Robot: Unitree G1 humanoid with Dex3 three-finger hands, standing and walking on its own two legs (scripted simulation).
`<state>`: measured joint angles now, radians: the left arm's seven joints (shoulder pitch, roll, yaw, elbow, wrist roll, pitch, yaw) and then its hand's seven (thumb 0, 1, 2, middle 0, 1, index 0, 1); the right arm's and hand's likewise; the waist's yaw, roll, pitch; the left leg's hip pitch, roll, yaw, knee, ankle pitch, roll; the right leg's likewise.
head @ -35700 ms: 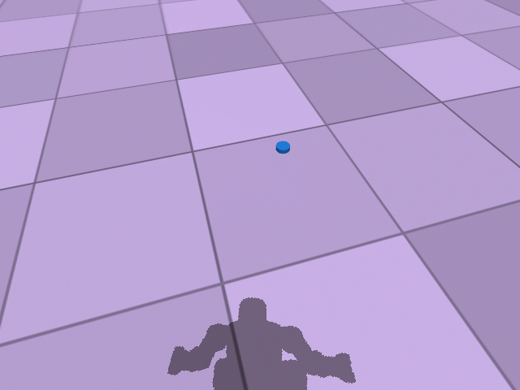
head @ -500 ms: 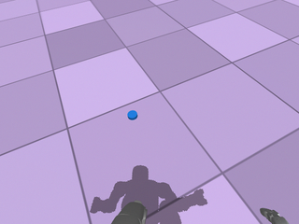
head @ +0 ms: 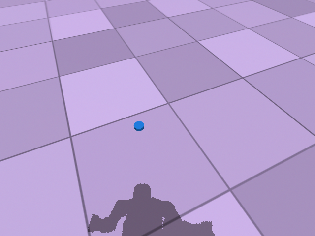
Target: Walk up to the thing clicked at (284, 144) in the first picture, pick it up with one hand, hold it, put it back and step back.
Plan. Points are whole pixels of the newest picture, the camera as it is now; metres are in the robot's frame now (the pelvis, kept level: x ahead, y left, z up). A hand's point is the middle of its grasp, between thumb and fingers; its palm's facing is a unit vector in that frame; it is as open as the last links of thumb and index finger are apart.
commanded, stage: step back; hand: left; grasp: from above
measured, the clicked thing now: (139, 126) +1.02 +0.20 -0.75
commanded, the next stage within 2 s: stand in 0.54 s
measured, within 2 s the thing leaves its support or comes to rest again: neither
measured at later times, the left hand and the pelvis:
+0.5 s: hand out of the picture +0.12 +0.29 -0.15, palm faces +0.04 -0.93 -0.36, open 7.4 cm; pelvis +0.04 +0.02 +0.01, yaw +1 degrees
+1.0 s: hand out of the picture +0.12 +0.28 -0.14, palm faces -0.03 -0.94 -0.34, open 7.4 cm; pelvis +0.04 +0.02 +0.02, yaw +0 degrees
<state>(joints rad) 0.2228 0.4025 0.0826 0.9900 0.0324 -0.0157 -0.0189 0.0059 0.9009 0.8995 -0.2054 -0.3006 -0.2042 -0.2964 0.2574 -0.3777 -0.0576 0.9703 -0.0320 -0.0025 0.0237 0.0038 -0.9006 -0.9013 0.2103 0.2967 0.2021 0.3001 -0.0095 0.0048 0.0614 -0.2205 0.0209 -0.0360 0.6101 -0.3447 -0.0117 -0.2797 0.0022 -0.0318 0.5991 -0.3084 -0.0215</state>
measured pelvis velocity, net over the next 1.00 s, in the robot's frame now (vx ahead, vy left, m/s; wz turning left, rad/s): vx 0.04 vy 0.02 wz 0.00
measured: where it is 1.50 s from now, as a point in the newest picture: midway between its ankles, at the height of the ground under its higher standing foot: outside the picture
